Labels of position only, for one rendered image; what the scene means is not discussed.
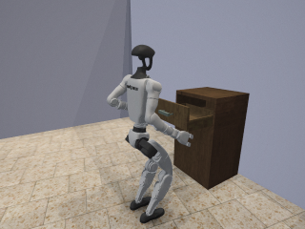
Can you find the robot right thigh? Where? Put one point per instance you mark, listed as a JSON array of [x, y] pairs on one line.
[[154, 150]]

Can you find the right robot forearm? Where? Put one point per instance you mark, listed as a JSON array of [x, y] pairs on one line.
[[164, 128]]

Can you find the handle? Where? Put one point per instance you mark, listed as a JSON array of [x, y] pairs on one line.
[[164, 113]]

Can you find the left robot shin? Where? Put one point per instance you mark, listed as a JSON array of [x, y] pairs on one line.
[[144, 183]]

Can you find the left robot forearm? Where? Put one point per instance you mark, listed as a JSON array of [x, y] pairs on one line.
[[123, 105]]

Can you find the right robot upper arm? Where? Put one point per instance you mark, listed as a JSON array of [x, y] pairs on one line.
[[153, 89]]

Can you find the left robot upper arm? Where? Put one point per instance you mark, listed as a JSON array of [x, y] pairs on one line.
[[112, 99]]

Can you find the right robot hand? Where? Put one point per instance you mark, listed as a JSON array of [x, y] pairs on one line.
[[184, 137]]

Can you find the cabinet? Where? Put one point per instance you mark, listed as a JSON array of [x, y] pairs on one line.
[[214, 154]]

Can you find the drawer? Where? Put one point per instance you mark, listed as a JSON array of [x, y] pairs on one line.
[[185, 116]]

